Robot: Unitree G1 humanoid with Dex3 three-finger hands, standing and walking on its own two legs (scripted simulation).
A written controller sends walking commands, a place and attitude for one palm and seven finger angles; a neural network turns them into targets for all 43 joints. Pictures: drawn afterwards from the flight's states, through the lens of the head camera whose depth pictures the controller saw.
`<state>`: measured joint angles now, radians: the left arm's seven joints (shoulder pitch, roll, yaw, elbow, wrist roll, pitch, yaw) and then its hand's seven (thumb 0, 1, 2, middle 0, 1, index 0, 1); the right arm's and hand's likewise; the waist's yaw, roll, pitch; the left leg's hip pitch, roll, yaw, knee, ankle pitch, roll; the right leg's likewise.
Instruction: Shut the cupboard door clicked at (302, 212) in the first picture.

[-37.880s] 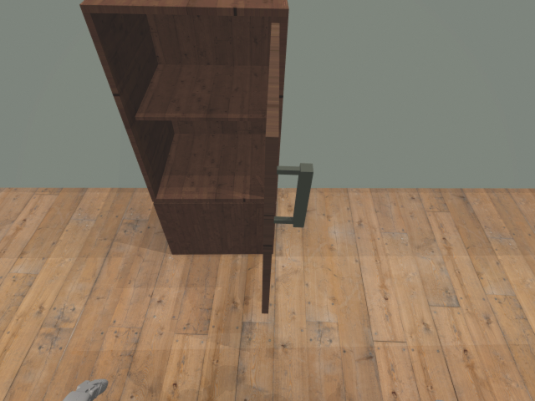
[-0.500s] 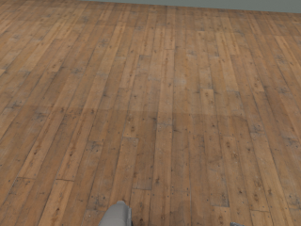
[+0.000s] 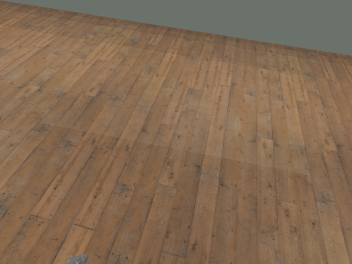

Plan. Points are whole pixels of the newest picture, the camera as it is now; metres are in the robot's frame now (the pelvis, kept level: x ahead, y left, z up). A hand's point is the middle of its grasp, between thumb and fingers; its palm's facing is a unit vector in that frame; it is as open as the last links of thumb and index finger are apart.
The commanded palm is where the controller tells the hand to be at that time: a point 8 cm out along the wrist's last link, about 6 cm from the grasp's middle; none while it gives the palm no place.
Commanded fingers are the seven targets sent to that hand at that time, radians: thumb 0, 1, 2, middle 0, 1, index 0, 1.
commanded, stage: turn to face it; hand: left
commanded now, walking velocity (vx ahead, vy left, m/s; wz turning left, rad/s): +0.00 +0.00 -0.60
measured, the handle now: out of the picture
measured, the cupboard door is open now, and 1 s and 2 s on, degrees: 55 55 55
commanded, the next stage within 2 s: none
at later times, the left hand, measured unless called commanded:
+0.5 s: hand out of the picture +0.09 +0.19 -0.19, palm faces -0.18 -0.97 -0.19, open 7.4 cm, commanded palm none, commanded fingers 0.00 0.90 0.90 -0.20 -0.30 -0.20 -0.30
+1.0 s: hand (139, 230) +0.23 +0.10 -0.16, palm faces -0.54 -0.79 -0.28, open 7.4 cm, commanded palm none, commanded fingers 0.00 0.90 0.90 -0.20 -0.30 -0.20 -0.30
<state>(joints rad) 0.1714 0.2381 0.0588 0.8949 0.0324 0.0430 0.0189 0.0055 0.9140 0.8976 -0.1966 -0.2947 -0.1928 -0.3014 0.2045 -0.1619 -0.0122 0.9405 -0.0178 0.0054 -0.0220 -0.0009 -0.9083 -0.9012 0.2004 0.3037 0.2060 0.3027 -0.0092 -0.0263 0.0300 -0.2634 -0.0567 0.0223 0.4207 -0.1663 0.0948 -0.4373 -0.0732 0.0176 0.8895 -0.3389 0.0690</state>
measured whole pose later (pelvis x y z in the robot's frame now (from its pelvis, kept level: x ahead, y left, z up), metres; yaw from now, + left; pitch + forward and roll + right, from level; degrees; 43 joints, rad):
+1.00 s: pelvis +0.01 +0.00 -0.02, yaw -34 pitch -1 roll -1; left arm 0.14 0.23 0.06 0.85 0.03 0.04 -0.02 0.01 0.91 0.90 -0.20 -0.29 -0.19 -0.30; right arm 0.22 -0.27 -0.06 0.93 -0.01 0.07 -0.02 0.00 -0.90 -0.90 0.20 0.30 0.20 0.30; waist -0.03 0.07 0.09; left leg -0.38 0.14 0.11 0.94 -0.51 -0.05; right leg -0.29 0.00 -0.05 0.64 -0.34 -0.01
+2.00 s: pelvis +0.00 +0.00 +0.00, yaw -68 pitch +1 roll +1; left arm 0.18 0.20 0.05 0.89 0.02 0.04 0.00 0.01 0.91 0.90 -0.20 -0.30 -0.20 -0.30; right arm 0.17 -0.25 -0.06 0.90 -0.01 0.06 -0.01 0.00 -0.91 -0.90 0.20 0.30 0.20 0.30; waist -0.02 0.01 0.09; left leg -0.52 0.08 0.00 1.09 -0.36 -0.09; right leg -0.26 0.04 0.03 0.49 -0.25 -0.04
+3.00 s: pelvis +0.00 -0.02 +0.00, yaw -103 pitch +2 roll +1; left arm 0.19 0.19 0.04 0.91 0.02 0.02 0.00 0.01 0.91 0.90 -0.20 -0.30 -0.20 -0.30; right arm 0.16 -0.25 -0.05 0.89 -0.01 0.06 -0.02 0.00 -0.91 -0.90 0.20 0.30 0.20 0.30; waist -0.01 0.02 0.08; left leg -0.53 0.08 -0.02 1.06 -0.37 -0.11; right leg -0.25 0.06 0.06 0.47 -0.25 -0.05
